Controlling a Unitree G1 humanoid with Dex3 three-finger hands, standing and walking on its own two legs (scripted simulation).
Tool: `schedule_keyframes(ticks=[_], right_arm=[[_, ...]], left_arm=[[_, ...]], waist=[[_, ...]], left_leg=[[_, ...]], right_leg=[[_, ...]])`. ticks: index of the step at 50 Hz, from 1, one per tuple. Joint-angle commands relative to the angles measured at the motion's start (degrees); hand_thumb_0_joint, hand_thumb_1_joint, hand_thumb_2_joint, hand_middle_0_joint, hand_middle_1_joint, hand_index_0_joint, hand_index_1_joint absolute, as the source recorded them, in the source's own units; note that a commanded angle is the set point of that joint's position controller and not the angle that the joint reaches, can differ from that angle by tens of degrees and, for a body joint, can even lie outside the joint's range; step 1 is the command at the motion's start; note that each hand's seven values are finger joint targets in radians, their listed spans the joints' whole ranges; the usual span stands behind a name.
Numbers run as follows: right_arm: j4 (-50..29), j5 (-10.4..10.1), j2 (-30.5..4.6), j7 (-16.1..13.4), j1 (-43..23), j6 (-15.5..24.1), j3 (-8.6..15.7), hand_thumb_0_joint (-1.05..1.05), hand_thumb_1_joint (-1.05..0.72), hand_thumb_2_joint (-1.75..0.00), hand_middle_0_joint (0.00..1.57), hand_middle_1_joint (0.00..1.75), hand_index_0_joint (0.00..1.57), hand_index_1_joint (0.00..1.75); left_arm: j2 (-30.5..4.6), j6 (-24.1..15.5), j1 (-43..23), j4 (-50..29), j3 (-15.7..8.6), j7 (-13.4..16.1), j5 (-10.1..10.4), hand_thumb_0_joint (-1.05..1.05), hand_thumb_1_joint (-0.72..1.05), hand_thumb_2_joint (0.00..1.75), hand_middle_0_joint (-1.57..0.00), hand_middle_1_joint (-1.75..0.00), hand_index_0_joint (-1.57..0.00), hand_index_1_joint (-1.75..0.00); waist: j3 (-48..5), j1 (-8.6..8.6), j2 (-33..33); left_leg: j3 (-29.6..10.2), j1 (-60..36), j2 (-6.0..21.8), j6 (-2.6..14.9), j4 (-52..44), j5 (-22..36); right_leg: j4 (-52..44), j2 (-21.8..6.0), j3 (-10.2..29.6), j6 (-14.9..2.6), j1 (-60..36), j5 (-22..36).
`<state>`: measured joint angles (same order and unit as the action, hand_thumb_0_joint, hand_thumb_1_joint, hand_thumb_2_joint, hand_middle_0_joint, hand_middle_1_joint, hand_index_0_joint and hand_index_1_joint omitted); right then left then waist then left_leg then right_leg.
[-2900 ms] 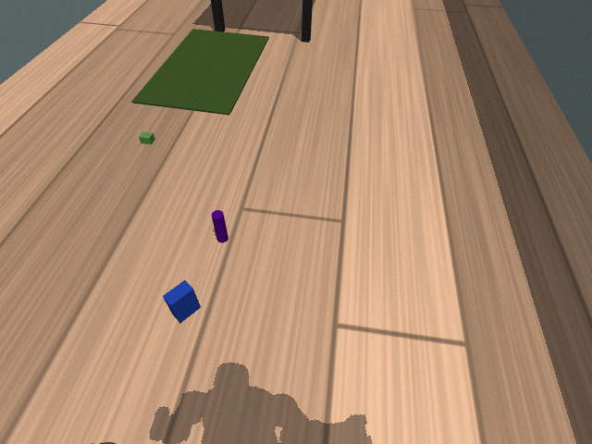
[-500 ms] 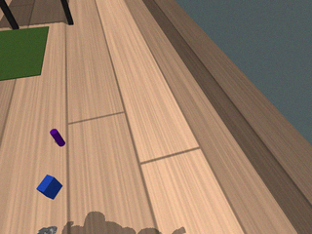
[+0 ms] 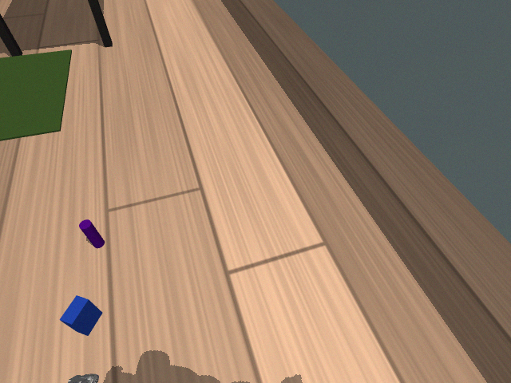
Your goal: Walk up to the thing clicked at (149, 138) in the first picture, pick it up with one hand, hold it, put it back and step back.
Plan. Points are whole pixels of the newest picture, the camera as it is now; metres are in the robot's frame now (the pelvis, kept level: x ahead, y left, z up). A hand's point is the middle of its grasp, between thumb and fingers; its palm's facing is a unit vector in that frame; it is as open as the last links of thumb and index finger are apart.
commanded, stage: stand
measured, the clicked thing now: out of the picture +1.12 +1.44 -0.76
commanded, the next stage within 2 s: none
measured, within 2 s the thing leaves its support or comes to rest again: neither
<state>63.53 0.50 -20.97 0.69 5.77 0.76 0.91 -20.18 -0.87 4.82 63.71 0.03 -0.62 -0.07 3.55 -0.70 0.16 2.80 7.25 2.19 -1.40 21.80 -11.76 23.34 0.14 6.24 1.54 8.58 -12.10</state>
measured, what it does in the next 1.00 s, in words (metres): stands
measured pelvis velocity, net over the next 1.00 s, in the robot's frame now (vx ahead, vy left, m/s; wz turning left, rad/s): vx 0.00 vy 0.01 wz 0.03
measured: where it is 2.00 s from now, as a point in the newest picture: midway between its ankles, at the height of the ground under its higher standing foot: outside the picture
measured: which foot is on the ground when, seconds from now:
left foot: down 0.00-1.00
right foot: down 0.00-1.00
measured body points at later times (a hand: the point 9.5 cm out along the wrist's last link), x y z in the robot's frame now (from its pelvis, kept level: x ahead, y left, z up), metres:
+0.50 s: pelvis -0.01 +0.00 +0.00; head +0.00 +0.00 +0.45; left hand +0.05 +0.31 -0.13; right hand +0.08 -0.30 -0.13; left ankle +0.00 +0.13 -0.74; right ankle +0.01 -0.14 -0.74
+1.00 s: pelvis +0.00 +0.01 +0.00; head +0.01 +0.01 +0.45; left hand +0.07 +0.31 -0.13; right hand +0.09 -0.29 -0.13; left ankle +0.00 +0.13 -0.74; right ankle +0.01 -0.14 -0.74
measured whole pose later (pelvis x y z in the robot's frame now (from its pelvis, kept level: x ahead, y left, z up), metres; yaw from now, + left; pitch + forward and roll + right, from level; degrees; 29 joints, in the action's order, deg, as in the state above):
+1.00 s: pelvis +0.00 +0.01 +0.00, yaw +2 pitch -2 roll +0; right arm 64.8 0.6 -20.2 0.9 5.8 0.3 1.0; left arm -20.1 -0.7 6.9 64.1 0.3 -0.3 -0.4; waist 2.9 -0.1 -0.1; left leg 1.3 7.2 1.0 -0.5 19.9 -10.6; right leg 19.4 -1.2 4.7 2.4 6.9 -10.6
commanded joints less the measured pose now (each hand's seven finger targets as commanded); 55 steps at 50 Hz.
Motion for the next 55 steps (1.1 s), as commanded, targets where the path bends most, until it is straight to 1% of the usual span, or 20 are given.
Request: schedule_keyframes(ticks=[1,4,9,11,12,15,16,18,19,25,27,29,30,31,34,40,44,47,52,55], right_arm=[[-2.71,-0.10,-12.04,-0.83,-3.37,1.14,2.20,0.00,-0.90,-0.90,0.20,0.30,0.20,0.30],[-2.32,-0.01,-11.52,-0.69,-3.58,1.04,2.10,0.00,-0.90,-0.90,0.20,0.30,0.20,0.30],[-2.05,-0.03,-11.74,-0.63,-3.76,1.14,2.17,0.00,-0.90,-0.90,0.20,0.30,0.20,0.30],[-1.98,-0.06,-11.40,-0.70,-3.51,1.11,2.15,0.00,-0.90,-0.90,0.20,0.30,0.20,0.30],[-1.83,-0.07,-11.66,-0.66,-3.57,1.06,2.13,0.00,-0.90,-0.90,0.20,0.30,0.20,0.30],[-1.69,0.08,-11.52,-0.65,-3.32,0.89,2.28,0.00,-0.90,-0.90,0.20,0.30,0.20,0.30],[-1.83,0.12,-11.70,-0.62,-3.41,0.85,2.34,0.00,-0.90,-0.90,0.20,0.30,0.20,0.30],[-1.89,0.06,-11.31,-0.53,-3.59,0.85,2.32,0.00,-0.90,-0.90,0.20,0.30,0.20,0.30],[-1.88,0.13,-11.47,-0.55,-3.42,0.87,2.34,0.00,-0.90,-0.90,0.20,0.30,0.20,0.30],[-1.83,0.19,-11.40,-0.46,-3.33,0.81,2.43,0.00,-0.90,-0.90,0.20,0.30,0.20,0.30],[-1.87,0.17,-11.70,-0.47,-3.08,0.77,2.50,0.00,-0.90,-0.90,0.20,0.30,0.20,0.30],[-1.76,0.12,-11.52,-0.41,-2.83,0.74,2.49,0.00,-0.90,-0.90,0.20,0.30,0.20,0.30],[-1.70,0.12,-11.41,-0.41,-2.42,0.83,2.39,0.00,-0.90,-0.90,0.20,0.30,0.20,0.30],[-1.75,0.06,-11.60,-0.43,-2.78,0.83,2.38,0.00,-0.90,-0.90,0.20,0.30,0.20,0.30],[-1.70,0.11,-11.35,-0.46,-2.44,0.76,2.31,0.00,-0.90,-0.90,0.20,0.30,0.20,0.30],[-1.73,-0.12,-11.73,-0.55,-2.32,0.84,2.20,0.00,-0.90,-0.90,0.20,0.30,0.20,0.30],[-1.80,0.03,-11.56,-0.58,-2.62,0.79,2.06,0.00,-0.90,-0.90,0.20,0.30,0.20,0.30],[-1.98,-0.13,-11.71,-0.55,-2.70,0.64,2.18,0.00,-0.90,-0.90,0.20,0.30,0.20,0.30],[-2.18,-0.02,-11.77,-0.66,-2.37,0.92,2.14,0.00,-0.90,-0.90,0.20,0.30,0.20,0.30],[-2.28,-0.11,-11.68,-0.68,-2.32,0.83,2.14,0.00,-0.90,-0.90,0.20,0.30,0.20,0.30]], left_arm=[[-12.54,-1.18,-2.12,-2.33,-2.23,1.09,-0.19,0.00,0.90,0.90,-0.20,-0.30,-0.20,-0.30],[-12.75,-1.15,-2.60,-2.08,-2.23,1.13,-0.28,0.00,0.90,0.90,-0.20,-0.30,-0.20,-0.30],[-12.58,-1.30,-2.50,-1.90,-2.26,1.15,-0.32,0.00,0.90,0.90,-0.20,-0.30,-0.20,-0.30],[-12.58,-1.25,-2.45,-1.78,-2.26,1.17,-0.39,0.00,0.90,0.90,-0.20,-0.30,-0.20,-0.30],[-12.39,-1.25,-1.97,-1.64,-2.22,1.16,-0.35,0.00,0.90,0.90,-0.20,-0.30,-0.20,-0.30],[-12.35,-1.08,-2.08,-1.56,-2.19,1.12,-0.37,0.00,0.90,0.90,-0.20,-0.30,-0.20,-0.30],[-12.35,-1.13,-2.06,-1.76,-2.22,1.12,-0.49,0.00,0.90,0.90,-0.20,-0.30,-0.20,-0.30],[-12.52,-1.15,-1.44,-1.67,-2.26,1.08,-0.52,0.00,0.90,0.90,-0.20,-0.30,-0.20,-0.30],[-12.48,-1.11,-1.39,-1.68,-2.28,1.03,-0.56,0.00,0.90,0.90,-0.20,-0.30,-0.20,-0.30],[-12.49,-1.04,-0.94,-1.98,-2.22,1.05,-0.56,0.00,0.90,0.90,-0.20,-0.30,-0.20,-0.30],[-12.18,-1.09,-0.51,-1.94,-2.11,1.01,-0.59,0.00,0.90,0.90,-0.20,-0.30,-0.20,-0.30],[-12.60,-1.15,-0.19,-1.89,-2.14,1.06,-0.47,0.00,0.90,0.90,-0.20,-0.30,-0.20,-0.30],[-12.63,-1.16,-0.24,-2.05,-2.15,1.04,-0.54,0.00,0.90,0.90,-0.20,-0.30,-0.20,-0.30],[-12.34,-1.15,0.16,-2.11,-2.06,1.03,-0.46,0.00,0.90,0.90,-0.20,-0.30,-0.20,-0.30],[-12.55,-1.07,0.03,-2.11,-2.09,1.12,-0.48,0.00,0.90,0.90,-0.20,-0.30,-0.20,-0.30],[-11.96,-1.07,0.82,-2.44,-1.84,1.20,-0.44,0.00,0.90,0.90,-0.20,-0.30,-0.20,-0.30],[-12.15,-0.86,0.44,-2.51,-1.85,1.19,-0.30,0.00,0.90,0.90,-0.20,-0.30,-0.20,-0.30],[-12.33,-0.91,0.63,-2.56,-1.86,1.22,-0.56,0.00,0.90,0.90,-0.20,-0.30,-0.20,-0.30],[-12.25,-0.84,0.34,-2.81,-2.00,1.25,-0.50,0.00,0.90,0.90,-0.20,-0.30,-0.20,-0.30],[-12.06,-0.85,0.48,-2.78,-1.96,1.26,-0.53,0.00,0.90,0.90,-0.20,-0.30,-0.20,-0.30]], waist=[[-5.21,0.23,-0.69],[-4.71,0.11,-0.75],[-6.11,0.14,0.02],[-5.48,-0.06,-0.68],[-4.97,0.21,-0.05],[-3.36,0.02,-0.31],[-3.83,0.07,0.36],[-3.46,0.20,-0.35],[-3.55,0.16,-0.15],[-2.96,0.24,-0.28],[-3.71,0.23,-0.11],[-3.79,0.17,-0.48],[-4.02,0.10,-0.54],[-4.07,0.38,-0.17],[-4.13,0.24,-0.76],[-5.22,0.47,-0.13],[-3.64,0.52,0.19],[-4.13,0.47,-0.42],[-5.06,0.50,0.50],[-4.50,0.58,-0.12]], left_leg=[[-5.20,-3.09,5.83,2.60,-4.28,7.11],[-5.53,-2.85,5.87,2.37,-5.36,4.45],[-5.47,-3.44,6.06,2.41,-5.13,8.27],[-5.51,-3.29,6.05,2.32,-5.35,7.43],[-5.64,-3.02,5.94,2.45,-5.58,6.26],[-5.79,-2.05,5.65,2.39,-6.22,2.20],[-5.89,-1.76,5.86,2.58,-6.32,2.69],[-6.03,-1.52,5.56,2.41,-6.61,0.55],[-6.22,-1.46,5.86,2.60,-6.78,1.03],[-6.54,-0.78,5.56,2.50,-6.96,-0.89],[-6.47,-0.97,5.65,2.69,-6.54,0.37],[-6.62,-1.22,5.47,2.66,-6.33,0.41],[-6.63,-1.07,5.58,2.70,-6.24,1.63],[-6.67,-1.31,5.51,2.68,-6.12,2.06],[-6.44,-1.42,5.26,2.67,-5.86,2.42],[-6.25,-2.54,5.55,2.84,-5.05,7.26],[-6.46,-1.39,5.31,2.53,-5.89,4.65],[-6.60,-1.81,5.44,2.65,-5.70,5.04],[-6.50,-2.44,5.71,2.61,-5.52,9.06],[-6.59,-1.91,5.63,2.75,-5.74,7.69]], right_leg=[[-4.83,-5.92,2.96,-2.31,-0.05,13.97],[-5.44,-5.95,2.88,-2.36,0.32,10.53],[-5.47,-6.33,2.35,-2.15,-1.22,14.12],[-5.62,-6.22,2.11,-2.11,-0.84,13.01],[-6.13,-6.16,2.16,-2.01,-0.49,12.01],[-7.17,-6.05,2.54,-2.26,1.12,7.89],[-7.04,-6.16,2.27,-2.21,0.20,8.60],[-7.50,-6.04,2.29,-2.18,1.01,6.25],[-7.23,-6.09,2.30,-2.24,0.58,7.04],[-7.52,-6.06,2.12,-2.30,1.56,4.50],[-7.35,-6.29,2.13,-2.25,0.96,6.32],[-7.45,-6.35,2.20,-2.28,0.86,5.32],[-7.20,-6.43,2.13,-2.27,0.34,6.91],[-7.25,-6.39,1.91,-2.19,0.55,7.23],[-7.12,-6.49,1.99,-2.35,0.58,7.50],[-6.40,-6.58,1.43,-2.20,-0.75,11.65],[-6.87,-6.47,1.43,-2.18,0.04,8.42],[-6.87,-6.47,1.20,-2.02,-0.22,8.88],[-5.99,-6.70,0.88,-2.10,-1.50,11.60],[-6.55,-6.68,0.74,-1.89,-1.48,10.68]])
